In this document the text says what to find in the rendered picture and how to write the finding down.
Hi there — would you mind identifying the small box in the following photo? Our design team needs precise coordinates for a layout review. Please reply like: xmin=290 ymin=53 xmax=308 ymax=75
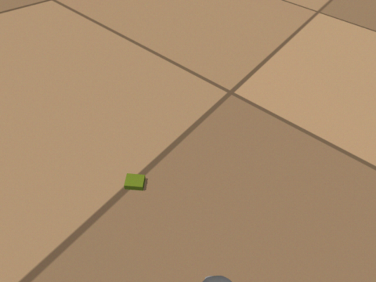
xmin=124 ymin=173 xmax=145 ymax=191

